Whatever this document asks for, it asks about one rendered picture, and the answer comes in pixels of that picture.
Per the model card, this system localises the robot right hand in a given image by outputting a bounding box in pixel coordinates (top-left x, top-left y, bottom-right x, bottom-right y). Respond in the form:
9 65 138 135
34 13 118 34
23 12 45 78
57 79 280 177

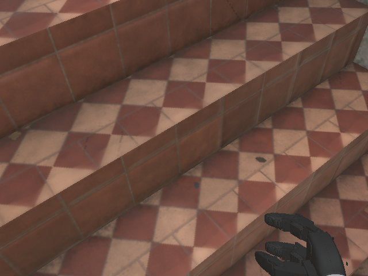
255 213 348 276

